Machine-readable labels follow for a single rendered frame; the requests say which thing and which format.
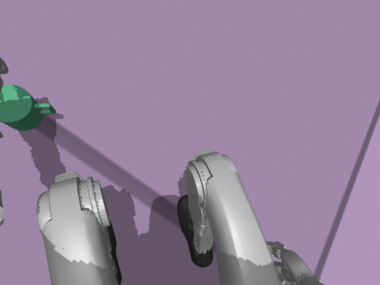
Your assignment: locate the left robot foot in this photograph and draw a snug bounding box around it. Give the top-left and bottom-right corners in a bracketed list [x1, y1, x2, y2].
[107, 222, 122, 285]

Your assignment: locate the mug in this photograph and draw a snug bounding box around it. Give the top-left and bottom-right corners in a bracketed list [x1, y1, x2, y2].
[0, 84, 56, 131]

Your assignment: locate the right robot hand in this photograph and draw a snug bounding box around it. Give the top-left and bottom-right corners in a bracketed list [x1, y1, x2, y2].
[267, 241, 314, 285]

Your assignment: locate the right robot foot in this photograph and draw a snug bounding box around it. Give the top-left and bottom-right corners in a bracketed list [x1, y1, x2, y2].
[177, 195, 213, 267]

